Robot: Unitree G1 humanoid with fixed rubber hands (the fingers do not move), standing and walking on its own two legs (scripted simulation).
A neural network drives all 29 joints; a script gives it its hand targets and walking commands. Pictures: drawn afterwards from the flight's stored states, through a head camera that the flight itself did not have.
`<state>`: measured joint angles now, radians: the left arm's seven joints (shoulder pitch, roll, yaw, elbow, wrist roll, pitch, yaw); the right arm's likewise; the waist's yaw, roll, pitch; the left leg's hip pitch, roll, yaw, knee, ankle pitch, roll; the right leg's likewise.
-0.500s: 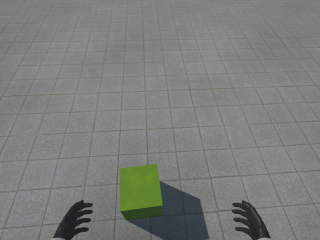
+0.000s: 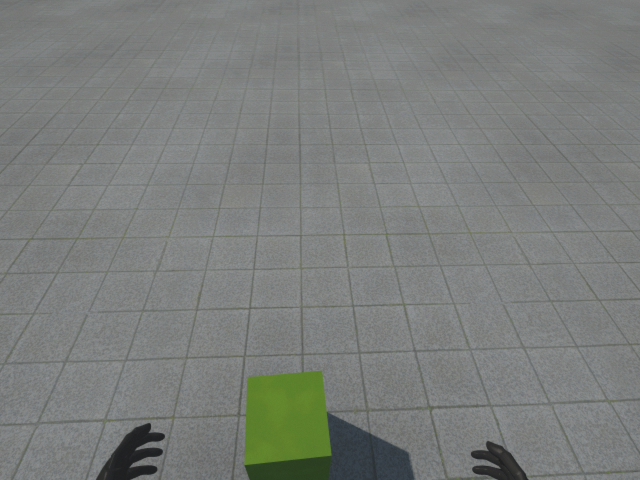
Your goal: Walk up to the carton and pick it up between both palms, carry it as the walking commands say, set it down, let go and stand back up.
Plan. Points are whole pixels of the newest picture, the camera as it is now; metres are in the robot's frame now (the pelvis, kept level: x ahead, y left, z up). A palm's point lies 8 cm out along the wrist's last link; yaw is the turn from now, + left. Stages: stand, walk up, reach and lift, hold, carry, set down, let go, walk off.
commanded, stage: stand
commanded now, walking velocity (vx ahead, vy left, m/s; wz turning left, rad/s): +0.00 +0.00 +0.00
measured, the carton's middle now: (288, 432) +0.42 +0.09 -0.64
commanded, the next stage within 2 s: none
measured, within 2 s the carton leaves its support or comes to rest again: neither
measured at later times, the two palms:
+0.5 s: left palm out of the picture +0.11 +0.29 -0.09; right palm out of the picture +0.09 -0.28 -0.08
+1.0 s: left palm out of the picture +0.05 +0.29 -0.09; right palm out of the picture +0.03 -0.30 -0.10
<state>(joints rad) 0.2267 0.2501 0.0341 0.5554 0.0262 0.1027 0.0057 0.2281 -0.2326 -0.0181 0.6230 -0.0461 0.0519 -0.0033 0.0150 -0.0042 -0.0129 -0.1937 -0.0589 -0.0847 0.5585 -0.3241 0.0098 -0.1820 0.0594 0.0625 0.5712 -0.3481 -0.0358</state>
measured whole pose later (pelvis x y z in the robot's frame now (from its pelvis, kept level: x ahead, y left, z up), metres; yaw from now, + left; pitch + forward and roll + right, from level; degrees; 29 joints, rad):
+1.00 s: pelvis -0.04 +0.00 +0.01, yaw -1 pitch -5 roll +0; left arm 0.21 0.34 0.01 0.98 0.03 -0.04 0.01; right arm 0.18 -0.34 -0.04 1.03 -0.02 -0.03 -0.01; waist 0.00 -0.01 -0.03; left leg -0.14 -0.04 -0.07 0.43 -0.20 0.01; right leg -0.14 0.07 0.08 0.44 -0.21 -0.03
